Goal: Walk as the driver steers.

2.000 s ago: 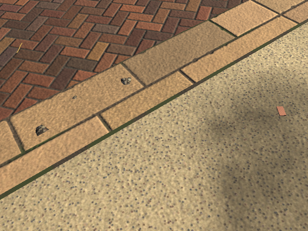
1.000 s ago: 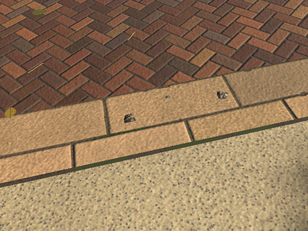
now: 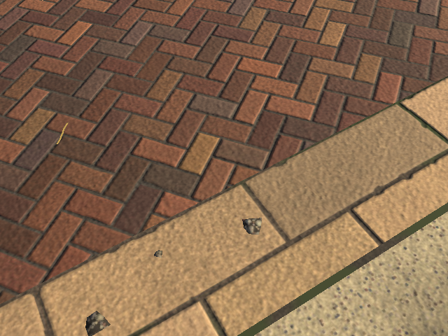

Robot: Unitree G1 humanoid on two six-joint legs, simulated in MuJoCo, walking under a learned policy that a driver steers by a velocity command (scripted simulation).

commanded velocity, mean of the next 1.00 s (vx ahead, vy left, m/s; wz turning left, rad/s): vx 0.50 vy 0.00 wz -0.32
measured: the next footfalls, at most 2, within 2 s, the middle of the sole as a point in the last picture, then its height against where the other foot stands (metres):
left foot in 0.22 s outside the picture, level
right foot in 0.72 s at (315, 320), level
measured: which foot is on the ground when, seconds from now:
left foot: up 0.00-0.20, down 0.22-0.74, up 0.76-1.00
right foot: down 0.00-0.22, up 0.24-0.70, down 0.72-1.00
